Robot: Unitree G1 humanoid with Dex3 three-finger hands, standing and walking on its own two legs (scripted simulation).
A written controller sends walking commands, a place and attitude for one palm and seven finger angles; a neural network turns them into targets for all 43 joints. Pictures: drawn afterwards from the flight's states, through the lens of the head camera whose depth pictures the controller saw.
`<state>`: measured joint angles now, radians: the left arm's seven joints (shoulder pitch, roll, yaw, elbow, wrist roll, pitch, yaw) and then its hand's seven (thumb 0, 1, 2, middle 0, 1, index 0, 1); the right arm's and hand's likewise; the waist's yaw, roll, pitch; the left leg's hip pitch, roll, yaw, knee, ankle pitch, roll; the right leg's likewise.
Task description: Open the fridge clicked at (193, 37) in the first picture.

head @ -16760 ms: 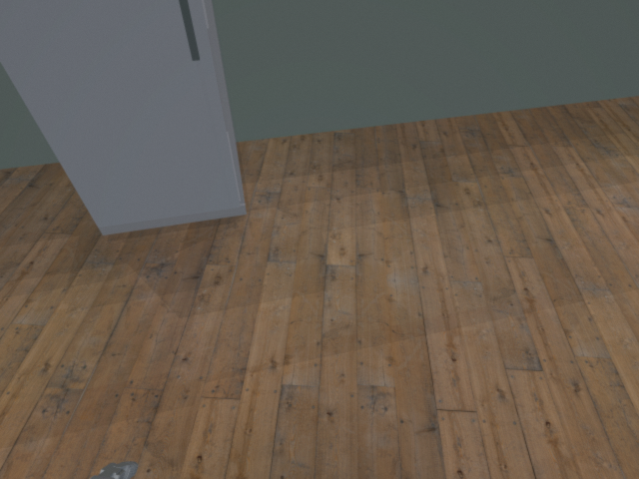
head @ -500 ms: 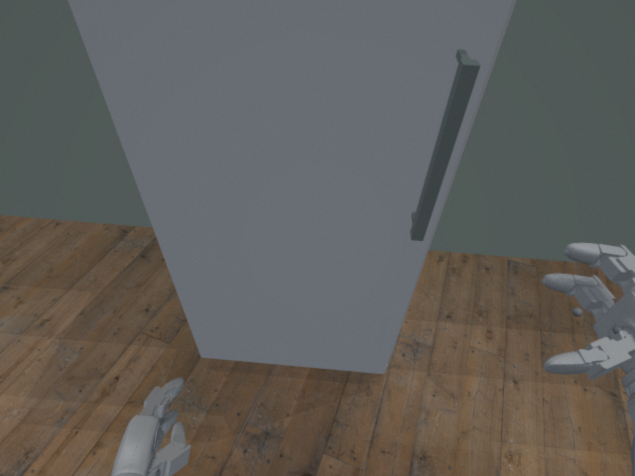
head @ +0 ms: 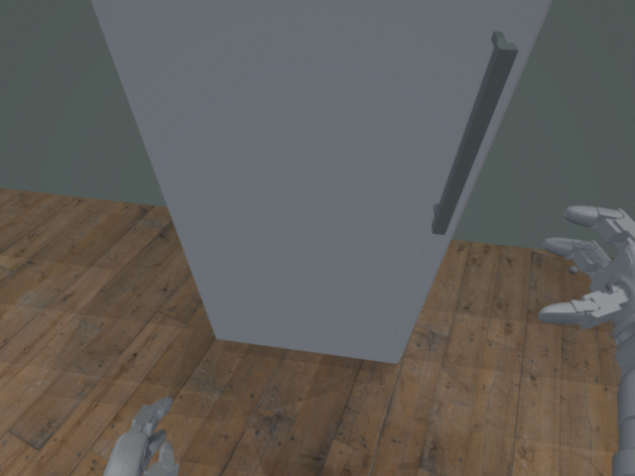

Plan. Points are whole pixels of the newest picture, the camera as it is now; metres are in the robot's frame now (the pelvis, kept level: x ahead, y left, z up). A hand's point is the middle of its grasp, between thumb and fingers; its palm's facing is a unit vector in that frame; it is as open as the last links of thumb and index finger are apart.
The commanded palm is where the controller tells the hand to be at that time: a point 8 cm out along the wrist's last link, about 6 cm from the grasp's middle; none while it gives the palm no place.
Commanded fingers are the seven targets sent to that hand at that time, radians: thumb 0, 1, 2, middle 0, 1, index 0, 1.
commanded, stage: move the hooked fingers beside the handle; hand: right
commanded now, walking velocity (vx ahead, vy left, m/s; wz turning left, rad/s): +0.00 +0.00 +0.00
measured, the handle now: (463, 148) +0.55 -0.18 +0.15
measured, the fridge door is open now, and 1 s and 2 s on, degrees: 0 0 0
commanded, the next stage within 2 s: none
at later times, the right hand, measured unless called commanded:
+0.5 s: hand (535, 231) +0.40 -0.25 +0.13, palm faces +0.08 +1.00 +0.02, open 14.0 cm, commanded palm +0.37 -0.30 +0.12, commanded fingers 0.00 0.50 -0.30 0.30 1.20 0.30 1.20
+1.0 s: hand (516, 203) +0.45 -0.24 +0.13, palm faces +0.08 +1.00 +0.01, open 14.0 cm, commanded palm +0.43 -0.29 +0.12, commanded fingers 0.00 0.50 -0.30 0.30 1.20 0.30 1.20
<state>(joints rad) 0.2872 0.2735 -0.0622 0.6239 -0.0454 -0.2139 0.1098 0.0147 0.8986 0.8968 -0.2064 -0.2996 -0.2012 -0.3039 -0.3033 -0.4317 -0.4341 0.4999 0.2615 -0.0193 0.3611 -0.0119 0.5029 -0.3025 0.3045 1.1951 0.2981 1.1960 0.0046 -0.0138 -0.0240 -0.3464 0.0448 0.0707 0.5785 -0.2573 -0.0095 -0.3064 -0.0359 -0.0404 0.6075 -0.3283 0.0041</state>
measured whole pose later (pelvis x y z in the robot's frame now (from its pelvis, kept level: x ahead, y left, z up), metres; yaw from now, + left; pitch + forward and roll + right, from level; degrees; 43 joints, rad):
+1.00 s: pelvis +0.00 +0.00 -0.01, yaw +0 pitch +8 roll +1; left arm 0.37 0.28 -0.04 0.66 -0.03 -0.07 0.06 0.01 0.90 0.90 -0.21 -0.30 -0.20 -0.30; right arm -0.77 -0.50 -0.41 1.02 0.15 -0.22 0.29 -0.01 0.50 -0.30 0.30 1.20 0.30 1.20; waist 0.09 0.00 -0.05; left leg -0.53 0.04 0.06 0.66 -0.27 -0.01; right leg -0.49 -0.04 -0.04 0.70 -0.35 0.00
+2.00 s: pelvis +0.00 +0.00 -0.01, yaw +0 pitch +10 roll +1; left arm 0.33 0.28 -0.04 0.63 -0.02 -0.03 0.05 0.01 0.90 0.90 -0.21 -0.30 -0.20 -0.30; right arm -0.83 -0.48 -0.37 1.06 0.13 -0.24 0.26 -0.01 0.51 -0.30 0.30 1.20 0.30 1.20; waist 0.08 0.00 -0.07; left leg -0.56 0.04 0.08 0.68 -0.29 -0.01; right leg -0.54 -0.04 -0.02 0.74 -0.37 0.00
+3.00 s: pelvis +0.01 +0.00 -0.02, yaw +1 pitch +12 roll +1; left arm 0.40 0.27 -0.03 0.64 0.00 -0.01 0.03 0.01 0.90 0.90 -0.21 -0.30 -0.20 -0.30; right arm -0.89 -0.49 -0.39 1.12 0.10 -0.25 0.21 -0.01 0.50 -0.30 0.31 1.20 0.30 1.20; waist 0.11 -0.01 -0.08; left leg -0.61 0.03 0.06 0.68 -0.29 -0.01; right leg -0.57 -0.05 -0.04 0.74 -0.39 0.00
